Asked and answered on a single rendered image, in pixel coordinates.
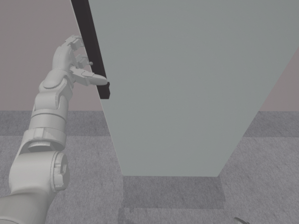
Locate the fridge door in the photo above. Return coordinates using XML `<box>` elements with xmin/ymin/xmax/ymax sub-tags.
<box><xmin>88</xmin><ymin>0</ymin><xmax>299</xmax><ymax>177</ymax></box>

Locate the robot left upper arm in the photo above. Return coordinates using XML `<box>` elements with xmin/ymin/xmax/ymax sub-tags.
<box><xmin>0</xmin><ymin>151</ymin><xmax>70</xmax><ymax>224</ymax></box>

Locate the handle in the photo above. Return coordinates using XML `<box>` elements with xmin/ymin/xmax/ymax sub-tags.
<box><xmin>71</xmin><ymin>0</ymin><xmax>110</xmax><ymax>99</ymax></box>

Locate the robot left hand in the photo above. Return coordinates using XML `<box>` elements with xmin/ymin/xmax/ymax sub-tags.
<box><xmin>52</xmin><ymin>35</ymin><xmax>107</xmax><ymax>86</ymax></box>

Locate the left robot forearm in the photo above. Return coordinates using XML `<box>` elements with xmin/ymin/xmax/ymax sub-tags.
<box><xmin>8</xmin><ymin>69</ymin><xmax>74</xmax><ymax>191</ymax></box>

